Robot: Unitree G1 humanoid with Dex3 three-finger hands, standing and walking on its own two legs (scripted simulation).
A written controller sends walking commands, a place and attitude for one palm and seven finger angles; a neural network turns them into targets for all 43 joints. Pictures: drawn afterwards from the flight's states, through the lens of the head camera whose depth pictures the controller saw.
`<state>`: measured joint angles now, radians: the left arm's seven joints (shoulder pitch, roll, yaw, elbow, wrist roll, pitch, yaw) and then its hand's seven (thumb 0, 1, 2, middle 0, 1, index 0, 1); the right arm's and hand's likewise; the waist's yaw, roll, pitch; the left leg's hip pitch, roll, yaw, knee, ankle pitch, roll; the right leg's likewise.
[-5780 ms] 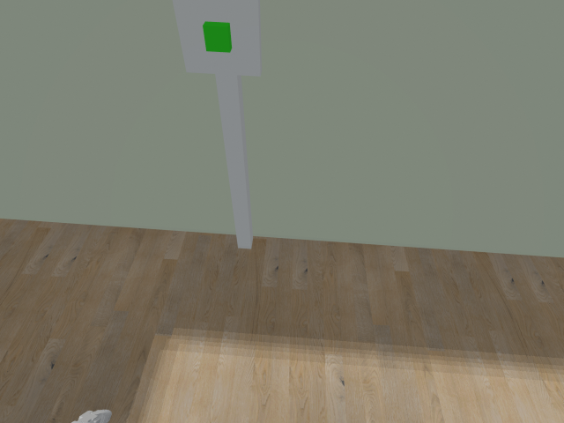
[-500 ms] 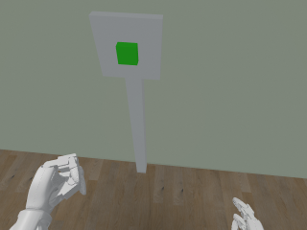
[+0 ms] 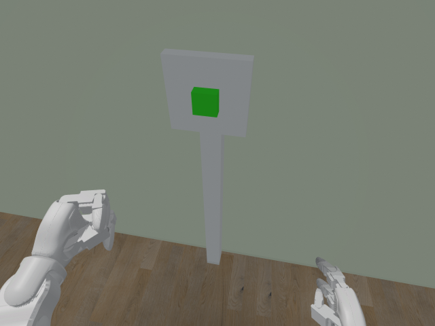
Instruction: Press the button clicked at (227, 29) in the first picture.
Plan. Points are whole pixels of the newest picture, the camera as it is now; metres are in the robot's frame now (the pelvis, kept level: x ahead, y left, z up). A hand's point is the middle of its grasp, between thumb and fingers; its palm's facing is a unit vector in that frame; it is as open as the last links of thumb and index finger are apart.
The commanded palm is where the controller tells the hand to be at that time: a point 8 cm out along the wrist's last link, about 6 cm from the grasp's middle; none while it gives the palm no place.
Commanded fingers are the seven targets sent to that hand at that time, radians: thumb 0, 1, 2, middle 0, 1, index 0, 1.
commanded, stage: raise the hand and make a fist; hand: left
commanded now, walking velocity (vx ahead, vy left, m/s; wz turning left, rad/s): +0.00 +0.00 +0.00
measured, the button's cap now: (205, 101) +0.55 +0.10 +0.16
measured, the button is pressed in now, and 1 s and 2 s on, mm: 0 0 0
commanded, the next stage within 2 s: aim a knuckle at the button in 0.56 s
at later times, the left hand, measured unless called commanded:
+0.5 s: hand (111, 217) +0.23 +0.19 +0.15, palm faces -0.01 -1.00 -0.08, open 3.1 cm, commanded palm +0.20 +0.24 +0.15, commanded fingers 0.00 0.90 0.90 -1.30 -1.50 -1.30 -1.50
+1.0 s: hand (148, 195) +0.28 +0.15 +0.15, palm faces -0.07 -1.00 -0.04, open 3.1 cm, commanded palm +0.26 +0.20 +0.15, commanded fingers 0.00 0.90 0.90 -1.30 -1.50 -1.30 -1.50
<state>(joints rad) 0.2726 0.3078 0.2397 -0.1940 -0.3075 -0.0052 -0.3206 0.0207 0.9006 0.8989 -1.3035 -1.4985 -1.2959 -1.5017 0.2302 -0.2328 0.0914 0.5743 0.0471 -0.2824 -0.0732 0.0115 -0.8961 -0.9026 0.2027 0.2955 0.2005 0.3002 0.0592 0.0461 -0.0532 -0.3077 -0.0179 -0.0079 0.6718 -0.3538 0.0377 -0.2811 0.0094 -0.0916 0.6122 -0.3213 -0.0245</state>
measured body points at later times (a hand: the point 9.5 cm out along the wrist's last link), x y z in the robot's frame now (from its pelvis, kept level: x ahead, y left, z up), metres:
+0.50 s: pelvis +0.00 -0.02 +0.01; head -0.04 -0.04 +0.46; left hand +0.22 +0.24 +0.16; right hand +0.18 -0.24 -0.05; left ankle +0.00 +0.09 -0.72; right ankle +0.00 -0.11 -0.72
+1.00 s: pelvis -0.01 -0.02 +0.01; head -0.03 -0.04 +0.46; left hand +0.27 +0.21 +0.15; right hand +0.17 -0.25 -0.06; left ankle +0.00 +0.09 -0.72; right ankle +0.00 -0.11 -0.72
